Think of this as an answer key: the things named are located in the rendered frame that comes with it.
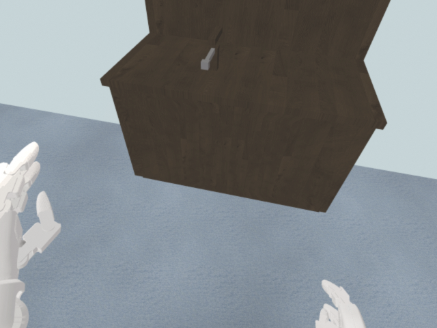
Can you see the tap lever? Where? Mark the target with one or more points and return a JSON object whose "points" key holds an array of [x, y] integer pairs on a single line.
{"points": [[205, 63]]}

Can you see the counter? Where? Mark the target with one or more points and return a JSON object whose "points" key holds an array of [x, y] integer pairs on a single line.
{"points": [[282, 114]]}

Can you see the right robot hand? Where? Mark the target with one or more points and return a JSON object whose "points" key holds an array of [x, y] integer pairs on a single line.
{"points": [[347, 316]]}

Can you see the left robot forearm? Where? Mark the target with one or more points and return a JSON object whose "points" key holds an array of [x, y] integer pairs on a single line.
{"points": [[13, 312]]}

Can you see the left robot hand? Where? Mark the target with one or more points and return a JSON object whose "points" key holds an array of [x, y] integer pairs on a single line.
{"points": [[15, 180]]}

